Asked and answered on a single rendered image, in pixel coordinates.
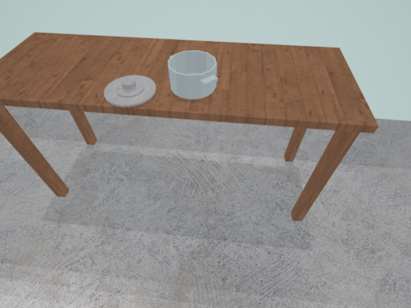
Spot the knob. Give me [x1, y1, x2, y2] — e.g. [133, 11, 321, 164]
[121, 78, 136, 90]

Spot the table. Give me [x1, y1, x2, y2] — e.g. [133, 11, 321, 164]
[0, 32, 379, 221]

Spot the lid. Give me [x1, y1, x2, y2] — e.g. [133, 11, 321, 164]
[104, 75, 156, 107]

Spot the pot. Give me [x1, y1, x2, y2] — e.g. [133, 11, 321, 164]
[168, 50, 218, 99]

